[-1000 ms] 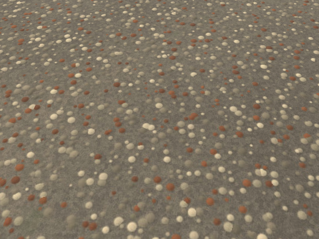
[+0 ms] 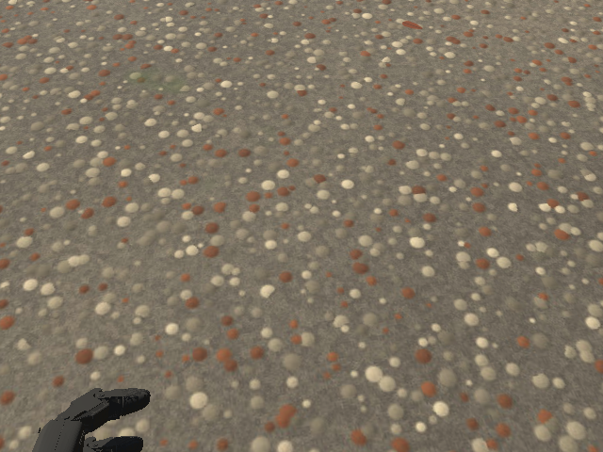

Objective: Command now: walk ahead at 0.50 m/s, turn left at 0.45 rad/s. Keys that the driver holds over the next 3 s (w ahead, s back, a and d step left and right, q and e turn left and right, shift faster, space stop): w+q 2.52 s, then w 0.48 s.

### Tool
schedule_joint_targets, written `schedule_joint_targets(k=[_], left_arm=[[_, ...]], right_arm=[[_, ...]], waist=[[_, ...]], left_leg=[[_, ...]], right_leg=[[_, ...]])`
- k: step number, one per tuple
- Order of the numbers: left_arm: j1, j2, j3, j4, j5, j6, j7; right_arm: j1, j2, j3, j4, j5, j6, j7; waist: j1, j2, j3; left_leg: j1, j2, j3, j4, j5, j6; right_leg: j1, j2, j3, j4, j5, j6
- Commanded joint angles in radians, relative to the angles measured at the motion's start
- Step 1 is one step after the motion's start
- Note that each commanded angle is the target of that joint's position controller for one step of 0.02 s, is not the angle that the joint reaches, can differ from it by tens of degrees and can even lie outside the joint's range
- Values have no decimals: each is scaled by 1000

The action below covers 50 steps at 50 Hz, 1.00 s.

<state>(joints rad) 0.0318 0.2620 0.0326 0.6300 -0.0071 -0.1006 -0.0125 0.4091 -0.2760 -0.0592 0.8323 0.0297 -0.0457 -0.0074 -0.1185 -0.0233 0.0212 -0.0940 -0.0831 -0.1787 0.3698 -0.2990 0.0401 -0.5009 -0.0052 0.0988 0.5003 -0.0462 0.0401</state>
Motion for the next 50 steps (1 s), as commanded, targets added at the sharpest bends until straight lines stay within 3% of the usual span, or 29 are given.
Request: schedule_joint_targets(k=[1, 2, 3, 4, 5, 6, 7, 8, 9, 11, 16, 19, 23, 25, 26, 27, 28, 29, 30, 31, 32, 33, 34, 36, 38, 43, 47, 50], left_arm=[[39, 126, 51, -54, -6, -25, 5], [128, 155, 65, -37, 2, -27, 13], [282, 214, 82, -21, 15, -25, 23], [351, 286, 100, 12, 21, -5, 18], [334, 205, 85, 14, 9, -1, 11], [299, 148, 69, 10, 5, -1, 12], [251, 124, 59, 10, 10, 0, 10], [217, 99, 51, 18, 14, 1, 8], [198, 90, 48, 25, 20, 0, 9], [190, 95, 53, 42, 16, -8, 8], [197, 154, 72, 83, 12, -10, 14], [226, 182, 78, 107, 3, -2, 19], [272, 218, 89, 142, -17, 17, 20], [273, 250, 98, 145, -23, 31, 26], [269, 261, 100, 144, -25, 40, 30], [269, 245, 92, 139, -24, 44, 36], [307, 177, 64, 119, 14, 38, 36], [379, 73, 26, 60, 31, 8, 20], [249, 179, 46, 54, -9, -20, 8], [181, 197, 50, 27, -34, -34, 3], [175, 182, 45, 35, -17, -40, 11], [180, 185, 51, 43, 8, -39, 18], [200, 188, 55, 48, 14, -28, 17], [213, 164, 52, 51, 22, -7, 17], [168, 139, 44, 37, 28, 5, 20], [-29, 95, 22, -9, 17, -5, 5], [-83, 133, 34, -31, 1, -19, -12], [2, 163, 53, -13, -1, -30, -12]], right_arm=[[-47, -161, -40, -72, 1, -3, -9], [-57, -132, -31, -82, -5, -5, -7], [-64, -69, -9, -105, -21, -11, -4], [53, -19, 8, -139, 3, -22, -5], [41, -117, -12, -120, 17, -21, -9], [-44, -161, -26, -126, 10, -15, -8], [-78, -150, -28, -129, 0, -9, -8], [-104, -138, -30, -138, -8, -6, -5], [-111, -121, -30, -146, -5, -1, 2], [-128, -82, -23, -163, -1, 10, 10], [-227, -55, -8, -211, -8, 11, 32], [-325, -48, 1, -242, -9, 4, 50], [-406, -69, -5, -292, -6, 7, 68], [-367, -103, -23, -299, -12, 14, 70], [-272, -136, -42, -280, -13, 18, 68], [-105, -189, -75, -235, -9, 24, 56], [32, -278, -102, -208, -2, 36, 32], [-23, -353, -99, -236, -2, 21, 36], [4, -257, -77, -246, -6, 8, 42], [-33, -218, -64, -234, -11, -4, 42], [-92, -197, -56, -238, -10, -10, 41], [-153, -173, -48, -248, -17, -10, 38], [-187, -154, -40, -263, -29, -11, 34], [-198, -153, -41, -257, -28, -16, 27], [-175, -169, -45, -238, -24, -19, 14], [-98, -187, -52, -193, -10, -7, -6], [-43, -182, -52, -161, -1, 3, -11], [-60, -174, -53, -160, -5, 13, -13]], waist=[[114, 136, -38], [162, 126, -89], [227, 11, -216], [179, -297, -317], [189, -215, -230], [204, -125, -115], [183, -68, -62], [167, -65, -21], [147, -88, -4], [136, -94, 5], [146, -42, 13], [179, -28, 33], [184, -32, 53], [143, -62, 3], [83, -64, -55], [-4, -40, -140], [-34, 124, -236], [83, 302, -364], [-8, 159, -375], [2, 135, -224], [48, 49, -146], [89, 42, -99], [122, 63, -87], [143, 73, -76], [136, 66, -49], [61, 93, -12], [49, 110, -7], [104, 153, -25]], left_leg=[[-120, 204, -230, -4, 180, 114], [-164, 161, -199, 103, 198, 84], [-279, 98, -109, 380, 69, 46], [-571, -5, 24, 655, -286, 0], [-696, 76, 18, 803, -273, -14], [-722, 105, 22, 850, -182, -18], [-692, 133, 42, 846, -109, -28], [-677, 154, 47, 815, -62, -35], [-643, 178, 52, 795, -31, -37], [-620, 192, 77, 761, 9, -47], [-619, 201, 103, 530, 210, -62], [-566, 182, 151, 375, 322, -42], [-546, 154, 197, 274, 247, 7], [-435, 91, 255, 260, 142, 49], [-301, 48, 281, 237, 122, 77], [-49, 13, 274, 188, 176, 116], [259, 186, 6, 184, 210, 183], [500, 406, -591, 31, -32, 375], [492, 407, -617, -60, -120, 344], [375, 375, -472, -74, -54, 303], [225, 330, -362, -75, 54, 271], [97, 294, -280, -84, 174, 252], [16, 269, -236, -107, 252, 248], [-73, 252, -189, -134, 356, 263], [-133, 225, -131, -147, 396, 258], [-181, 161, -85, -129, 259, 185], [-89, 204, -192, -49, 185, 167], [-44, 212, -255, 50, 234, 139]], right_leg=[[261, 14, -27, -73, -8, -35], [405, -29, -6, -85, -31, -67], [634, -203, 155, -77, -99, -132], [855, -410, 560, -162, -307, -283], [796, -417, 641, -208, -492, -287], [695, -369, 498, -218, -441, -251], [600, -322, 374, -236, -309, -229], [531, -287, 287, -257, -205, -223], [474, -262, 211, -281, -135, -212], [423, -244, 115, -321, -43, -218], [426, -239, -65, -354, 121, -225], [436, -233, -151, -353, 139, -202], [541, -270, -210, -297, 251, -169], [578, -270, -252, -164, 570, -147], [565, -257, -277, -17, 702, -131], [458, -222, -305, 199, 680, -99], [182, -167, -309, 531, 195, -53], [-194, 38, -144, 824, -575, -8], [-293, -2, 5, 886, -530, -24], [-348, -39, -12, 843, -429, -42], [-297, -80, -14, 762, -347, -45], [-227, -104, -14, 682, -300, -36], [-161, -119, -7, 651, -269, -29], [-116, -115, -25, 589, -243, -1], [-119, -99, -39, 491, -162, 27], [-29, -25, -48, 128, 135, 36], [11, -2, -9, 11, 107, 11], [128, 5, -21, -37, -13, -37]])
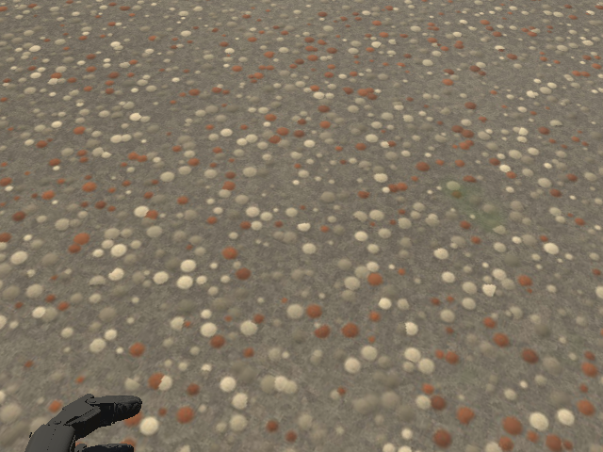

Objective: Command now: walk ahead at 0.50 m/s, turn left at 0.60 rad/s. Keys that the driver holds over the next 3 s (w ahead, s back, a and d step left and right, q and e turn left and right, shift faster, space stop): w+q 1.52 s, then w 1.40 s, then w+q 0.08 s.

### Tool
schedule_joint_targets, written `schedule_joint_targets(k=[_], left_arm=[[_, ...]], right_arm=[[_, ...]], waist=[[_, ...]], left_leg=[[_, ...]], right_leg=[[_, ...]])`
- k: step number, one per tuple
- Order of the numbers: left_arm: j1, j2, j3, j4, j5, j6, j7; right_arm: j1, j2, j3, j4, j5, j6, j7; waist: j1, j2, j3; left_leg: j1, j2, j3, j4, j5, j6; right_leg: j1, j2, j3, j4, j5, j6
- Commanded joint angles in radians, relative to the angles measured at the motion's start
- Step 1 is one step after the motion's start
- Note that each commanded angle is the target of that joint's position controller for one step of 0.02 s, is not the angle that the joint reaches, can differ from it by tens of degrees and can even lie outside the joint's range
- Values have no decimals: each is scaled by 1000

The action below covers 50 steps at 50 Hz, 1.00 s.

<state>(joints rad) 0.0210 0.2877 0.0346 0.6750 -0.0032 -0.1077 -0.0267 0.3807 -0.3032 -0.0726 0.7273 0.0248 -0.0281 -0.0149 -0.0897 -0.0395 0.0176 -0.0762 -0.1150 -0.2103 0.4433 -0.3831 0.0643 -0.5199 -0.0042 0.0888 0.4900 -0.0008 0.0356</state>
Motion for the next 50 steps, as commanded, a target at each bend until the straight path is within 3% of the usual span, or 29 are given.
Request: schedule_joint_targets(k=[1, 2, 3, 4, 5, 6, 7, 9, 11, 14, 19, 23, 25, 26, 27, 28, 29, 30, 31, 32, 33, 34, 36, 38, 43, 47, 50], left_arm=[[104, 160, 65, -37, 2, -26, 9], [243, 207, 79, -26, 19, -29, 18], [342, 282, 100, 8, 29, -14, 17], [336, 201, 83, 3, 2, -9, 9], [294, 141, 67, -7, 0, -3, 13], [245, 123, 58, -12, 9, 5, 16], [215, 102, 51, -3, 12, 8, 18], [195, 83, 45, 10, 17, 3, 21], [199, 93, 50, 28, 8, -5, 21], [211, 130, 63, 54, 8, -6, 23], [233, 164, 69, 85, 2, 10, 30], [278, 201, 80, 116, -18, 31, 30], [273, 232, 90, 117, -29, 44, 36], [268, 247, 94, 115, -33, 51, 40], [253, 242, 91, 110, -38, 58, 44], [266, 205, 75, 99, -17, 55, 48], [356, 55, 25, 35, 27, 34, 34], [270, 121, 30, 25, 0, -2, 21], [168, 175, 44, -8, -38, -21, 14], [152, 160, 37, -13, -32, -33, 17], [155, 159, 40, -1, -5, -35, 24], [175, 167, 46, 5, 7, -27, 24], [193, 152, 46, 10, 15, -6, 22], [161, 121, 37, 2, 22, 9, 24], [-34, 73, 15, -45, 13, 6, 12], [-87, 110, 28, -69, -2, -6, -1], [-9, 139, 47, -54, -5, -17, -1]], right_arm=[[-38, -116, -29, -60, -3, -4, -3], [-35, -58, -7, -77, -16, -8, 1], [97, -3, 12, -103, 12, -15, 0], [97, -98, -2, -85, 18, -17, -3], [-5, -158, -20, -91, 13, -12, -3], [-62, -156, -23, -101, 3, -7, -5], [-99, -143, -25, -113, -7, -7, -2], [-89, -103, -23, -117, 4, 2, 8], [-104, -67, -16, -127, 5, 12, 12], [-159, -49, -9, -151, -2, 14, 17], [-292, -26, 5, -178, -2, -3, 48], [-374, -36, 3, -218, 2, -2, 70], [-340, -69, -14, -224, -5, 3, 74], [-269, -98, -31, -211, -7, 7, 72], [-119, -140, -58, -172, -5, 11, 64], [62, -208, -91, -123, 0, 22, 45], [28, -327, -104, -129, 12, 16, 35], [55, -251, -79, -165, 4, -4, 41], [26, -194, -60, -148, -6, -20, 46], [-25, -175, -52, -145, -5, -29, 46], [-92, -149, -44, -151, -7, -31, 44], [-135, -126, -34, -165, -19, -32, 40], [-157, -125, -32, -165, -20, -36, 33], [-135, -141, -36, -145, -15, -38, 20], [-65, -165, -43, -101, -6, -25, -2], [-11, -156, -42, -66, 4, -17, -5], [-26, -148, -43, -61, 1, -6, -8]], waist=[[122, 160, -76], [181, 74, -210], [137, -245, -347], [150, -208, -299], [175, -110, -168], [162, -45, -94], [148, -34, -35], [116, -81, -11], [110, -74, 2], [116, -41, 13], [161, -18, 42], [170, -19, 71], [128, -47, 30], [80, -59, -19], [-8, -40, -97], [-88, 33, -187], [43, 323, -260], [-26, 218, -402], [-40, 159, -257], [3, 96, -165], [46, 60, -110], [83, 79, -91], [110, 87, -75], [107, 76, -47], [34, 105, -1], [21, 124, 0], [70, 168, -14]], left_leg=[[-85, 198, -197, 74, 361, 86], [-191, 139, -123, 330, 263, 49], [-543, -3, 21, 656, -163, -25], [-680, 72, 10, 806, -201, -42], [-716, 109, 22, 849, -107, -51], [-691, 142, 59, 839, -36, -58], [-675, 168, 64, 796, 14, -62], [-602, 207, 84, 744, 62, -62], [-609, 220, 103, 700, 84, -68], [-656, 233, 108, 587, 182, -81], [-595, 215, 182, 321, 398, -64], [-572, 190, 233, 207, 338, -23], [-476, 134, 285, 186, 236, 18], [-373, 94, 310, 178, 193, 44], [-162, 53, 323, 117, 243, 80], [151, 101, 197, 99, 259, 127], [463, 370, -365, 27, 95, 303], [508, 443, -628, -122, -60, 352], [416, 416, -489, -152, 11, 297], [273, 374, -370, -153, 111, 266], [144, 337, -282, -158, 227, 242], [53, 309, -226, -176, 322, 234], [-43, 290, -183, -208, 420, 243], [-121, 264, -121, -220, 471, 240], [-202, 191, -54, -205, 337, 165], [-122, 230, -154, -127, 255, 142], [-70, 244, -221, -28, 295, 117]], right_leg=[[296, -11, -15, -57, -56, -63], [547, -160, 117, -33, -97, -126], [879, -384, 559, -111, -330, -286], [860, -417, 700, -177, -559, -284], [744, -375, 554, -197, -552, -240], [629, -333, 420, -208, -426, -213], [536, -295, 322, -229, -307, -207], [441, -247, 187, -278, -199, -195], [416, -248, 107, -314, -129, -212], [441, -264, 16, -340, -19, -231], [472, -236, -159, -341, 73, -194], [569, -272, -218, -302, 176, -170], [612, -277, -257, -187, 490, -151], [613, -270, -277, -66, 645, -140], [547, -243, -307, 128, 679, -114], [320, -206, -307, 413, 440, -73], [-138, -11, -252, 775, -520, -12], [-244, 20, -11, 897, -602, -21], [-320, -26, 2, 882, -500, -39], [-288, -65, -4, 795, -411, -48], [-227, -94, -4, 710, -361, -40], [-156, -113, 5, 663, -326, -33], [-100, -113, -9, 596, -300, -5], [-89, -98, -29, 502, -240, 25], [2, -26, -40, 141, 73, 43], [45, -3, -2, 28, 65, 18], [141, 3, -10, -13, -61, -28]])
Over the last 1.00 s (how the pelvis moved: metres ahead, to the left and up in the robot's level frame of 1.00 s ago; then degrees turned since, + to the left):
0.52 0.14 -0.01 36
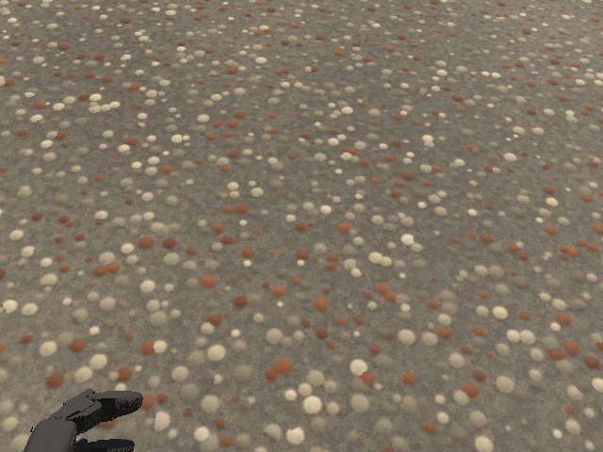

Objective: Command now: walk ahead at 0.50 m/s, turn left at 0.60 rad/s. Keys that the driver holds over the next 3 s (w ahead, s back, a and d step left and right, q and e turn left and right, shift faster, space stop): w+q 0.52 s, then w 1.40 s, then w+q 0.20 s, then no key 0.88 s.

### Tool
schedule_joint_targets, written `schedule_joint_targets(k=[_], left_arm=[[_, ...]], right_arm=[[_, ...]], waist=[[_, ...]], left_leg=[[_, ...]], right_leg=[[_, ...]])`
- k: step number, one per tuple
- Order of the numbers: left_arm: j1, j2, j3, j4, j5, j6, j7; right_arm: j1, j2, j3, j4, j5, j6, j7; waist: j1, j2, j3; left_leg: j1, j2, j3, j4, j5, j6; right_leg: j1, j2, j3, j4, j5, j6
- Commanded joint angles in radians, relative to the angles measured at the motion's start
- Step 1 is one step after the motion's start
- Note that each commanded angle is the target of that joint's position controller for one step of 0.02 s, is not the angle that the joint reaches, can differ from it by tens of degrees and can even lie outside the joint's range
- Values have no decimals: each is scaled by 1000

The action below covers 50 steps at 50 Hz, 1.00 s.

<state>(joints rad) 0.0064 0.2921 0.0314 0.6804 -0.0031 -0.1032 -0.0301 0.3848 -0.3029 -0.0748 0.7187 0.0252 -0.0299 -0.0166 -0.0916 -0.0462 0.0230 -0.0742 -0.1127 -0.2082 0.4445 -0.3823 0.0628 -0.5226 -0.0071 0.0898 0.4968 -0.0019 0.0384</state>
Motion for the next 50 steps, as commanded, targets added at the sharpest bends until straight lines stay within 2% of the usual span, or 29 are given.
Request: schedule_joint_targets(k=[1, 2, 3, 4, 5, 6, 7, 8, 10, 12, 14, 18, 22, 23, 25, 26, 27, 28, 29, 30, 31, 32, 33, 34, 37, 40, 43, 47, 50], left_arm=[[93, 153, 64, -38, 1, -25, 9], [227, 196, 79, -26, 18, -30, 16], [344, 282, 101, 1, 33, -18, 20], [357, 222, 91, 11, 3, -11, 10], [308, 147, 71, -4, -2, -5, 14], [257, 122, 62, -9, 7, 3, 19], [223, 101, 54, -2, 12, 7, 21], [207, 83, 47, 4, 18, 6, 24], [203, 78, 48, 19, 12, -2, 25], [213, 104, 58, 38, 7, -9, 25], [222, 129, 67, 54, 7, -9, 25], [232, 155, 71, 74, 2, 3, 31], [290, 190, 80, 107, -15, 23, 32], [293, 201, 84, 111, -20, 29, 33], [290, 233, 94, 111, -31, 42, 39], [284, 245, 97, 109, -34, 51, 43], [283, 227, 88, 109, -36, 54, 47], [312, 164, 61, 95, -1, 49, 47], [405, 38, 14, 39, 22, 21, 28], [291, 145, 36, 51, -21, -7, 16], [204, 174, 45, 20, -51, -21, 12], [190, 156, 39, 22, -38, -26, 19], [193, 154, 42, 35, -14, -23, 24], [223, 154, 44, 45, -10, -12, 21], [249, 113, 39, 61, 1, 18, 21], [153, 85, 29, 33, 8, 25, 21], [54, 59, 19, 12, 1, 14, 10], [-48, 63, 15, -21, -10, 5, -10], [-51, 82, 20, -34, -6, -1, -26]], right_arm=[[-37, -121, -31, -56, -2, -3, -4], [-37, -64, -9, -70, -13, -6, 0], [90, -1, 11, -93, 8, -13, 0], [107, -81, 3, -87, 19, -18, -3], [9, -153, -17, -84, 18, -13, -3], [-63, -162, -22, -96, 6, -7, -5], [-105, -149, -23, -109, -6, -6, -2], [-110, -130, -25, -112, -4, -3, 3], [-99, -83, -17, -113, 5, 8, 10], [-132, -57, -10, -131, 0, 14, 13], [-164, -48, -5, -143, -4, 13, 18], [-268, -31, 6, -161, -2, -1, 43], [-372, -30, 9, -202, 2, -3, 67], [-379, -39, 4, -210, 1, -2, 72], [-336, -76, -15, -212, -7, 4, 74], [-248, -109, -33, -194, -8, 8, 72], [-84, -153, -62, -148, -6, 12, 61], [71, -225, -88, -110, -1, 23, 39], [17, -318, -88, -127, 4, 8, 36], [48, -206, -60, -133, -1, -5, 41], [8, -174, -46, -118, -11, -20, 45], [-56, -150, -37, -116, -10, -27, 45], [-117, -117, -25, -120, -16, -29, 43], [-149, -96, -16, -126, -29, -33, 40], [-153, -104, -16, -101, -25, -51, 34], [-122, -120, -18, -65, -25, -54, 21], [-82, -130, -17, -32, -20, -51, 14], [-7, -144, -21, 25, -11, -44, 14], [12, -154, -27, 54, -8, -28, 7]], waist=[[117, 169, -63], [177, 101, -189], [147, -181, -341], [151, -235, -328], [176, -121, -188], [169, -53, -104], [152, -33, -42], [129, -50, -17], [113, -73, -6], [112, -51, 8], [117, -31, 8], [152, -16, 29], [177, -11, 63], [169, -14, 63], [122, -45, 13], [65, -51, -41], [-25, -23, -126], [-77, 110, -221], [58, 332, -345], [-33, 182, -384], [-32, 157, -227], [13, 84, -153], [50, 80, -101], [84, 106, -88], [112, 93, -60], [86, 86, -8], [44, 94, 17], [6, 95, 57], [25, 109, 50]], left_leg=[[-90, 200, -202, 56, 339, 92], [-181, 145, -138, 294, 274, 55], [-520, -2, 13, 640, -105, -27], [-687, 59, 16, 811, -210, -44], [-732, 104, 16, 866, -119, -53], [-710, 138, 57, 859, -46, -57], [-687, 165, 64, 814, 4, -58], [-645, 192, 66, 776, 38, -55], [-603, 211, 93, 726, 63, -56], [-630, 223, 101, 661, 103, -65], [-655, 230, 106, 580, 183, -73], [-600, 215, 166, 352, 383, -63], [-575, 194, 219, 217, 373, -31], [-560, 182, 235, 197, 333, -15], [-453, 120, 289, 180, 226, 26], [-331, 79, 313, 163, 196, 54], [-78, 44, 307, 99, 260, 93], [240, 184, 82, 89, 259, 151], [501, 439, -498, -29, 54, 344], [484, 458, -558, -140, -37, 324], [363, 427, -403, -152, 57, 276], [220, 385, -285, -153, 168, 242], [99, 349, -190, -166, 287, 220], [17, 325, -139, -192, 362, 213], [-86, 304, -44, -256, 475, 224], [-97, 273, 39, -283, 509, 201], [-98, 242, 98, -289, 444, 160], [7, 297, 70, -265, 394, 155], [131, 348, 46, -193, 501, 132]], right_leg=[[276, 0, -24, -54, -59, -58], [514, -129, 87, -31, -88, -118], [873, -367, 508, -95, -282, -280], [886, -431, 739, -181, -545, -308], [766, -386, 602, -209, -589, -263], [644, -344, 452, -216, -474, -228], [538, -302, 345, -237, -350, -218], [473, -269, 258, -261, -264, -205], [418, -244, 149, -305, -173, -207], [412, -256, 80, -336, -90, -228], [439, -264, 16, -348, -10, -237], [458, -229, -141, -352, 71, -201], [544, -260, -207, -332, 122, -178], [573, -269, -222, -305, 200, -170], [616, -271, -262, -175, 534, -150], [608, -262, -284, -34, 671, -137], [505, -233, -307, 170, 657, -110], [239, -189, -305, 479, 250, -71], [-156, 7, -184, 802, -595, -24], [-244, -17, -19, 873, -564, -35], [-298, -56, -31, 846, -471, -52], [-255, -102, -32, 767, -386, -56], [-195, -130, -34, 694, -337, -47], [-126, -149, -26, 666, -300, -40], [-83, -148, -47, 578, -234, -3], [-135, -141, -53, 402, -62, 22], [-87, -103, -75, 192, 122, 15], [-106, -73, -71, 62, 143, -17], [-122, -60, -66, 11, 28, -63]])
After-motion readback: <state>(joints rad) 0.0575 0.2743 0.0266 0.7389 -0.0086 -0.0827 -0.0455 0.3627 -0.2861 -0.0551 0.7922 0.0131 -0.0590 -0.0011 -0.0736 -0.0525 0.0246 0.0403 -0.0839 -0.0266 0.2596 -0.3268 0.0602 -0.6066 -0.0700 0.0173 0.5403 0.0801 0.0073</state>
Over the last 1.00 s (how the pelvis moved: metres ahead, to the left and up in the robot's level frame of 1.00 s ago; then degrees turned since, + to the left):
0.53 0.13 0.00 36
